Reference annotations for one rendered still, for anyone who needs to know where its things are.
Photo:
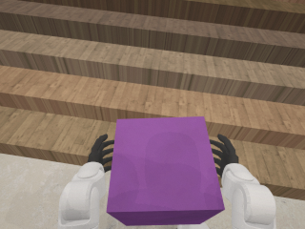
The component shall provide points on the right robot forearm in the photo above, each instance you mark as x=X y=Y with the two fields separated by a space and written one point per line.
x=253 y=204

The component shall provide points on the left robot hand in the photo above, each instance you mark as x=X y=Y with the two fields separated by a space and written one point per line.
x=97 y=152

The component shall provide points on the right robot hand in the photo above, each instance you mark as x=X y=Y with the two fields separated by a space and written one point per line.
x=228 y=154

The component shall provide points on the left robot forearm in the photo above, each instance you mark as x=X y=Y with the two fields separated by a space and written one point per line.
x=79 y=203

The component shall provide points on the carton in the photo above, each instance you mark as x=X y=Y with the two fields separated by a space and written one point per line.
x=163 y=172

